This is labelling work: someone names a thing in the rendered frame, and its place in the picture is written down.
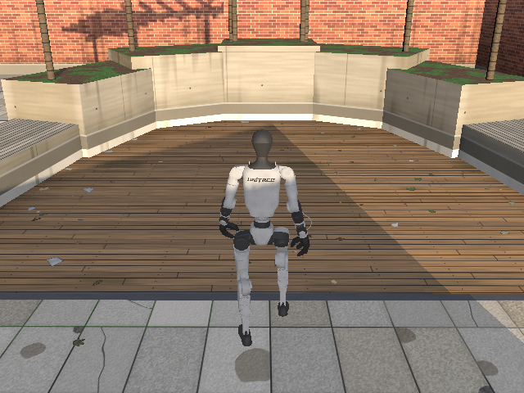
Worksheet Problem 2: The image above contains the right robot forearm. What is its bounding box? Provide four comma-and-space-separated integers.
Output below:
291, 200, 308, 238

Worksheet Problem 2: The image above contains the left robot upper arm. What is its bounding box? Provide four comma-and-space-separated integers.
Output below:
223, 165, 245, 209

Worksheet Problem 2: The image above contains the left robot hand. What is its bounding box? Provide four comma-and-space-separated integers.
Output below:
219, 222, 239, 238

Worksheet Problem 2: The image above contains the right robot upper arm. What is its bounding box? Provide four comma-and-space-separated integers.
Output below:
279, 165, 299, 213

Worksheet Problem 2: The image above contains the left robot forearm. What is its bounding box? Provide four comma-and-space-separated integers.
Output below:
219, 197, 232, 226

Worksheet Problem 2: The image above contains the right robot hand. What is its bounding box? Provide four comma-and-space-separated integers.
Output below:
291, 235, 310, 256

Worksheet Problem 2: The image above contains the robot right foot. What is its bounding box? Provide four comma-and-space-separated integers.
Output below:
278, 301, 289, 317

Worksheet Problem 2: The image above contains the left robot thigh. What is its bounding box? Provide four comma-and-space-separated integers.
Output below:
233, 229, 252, 295

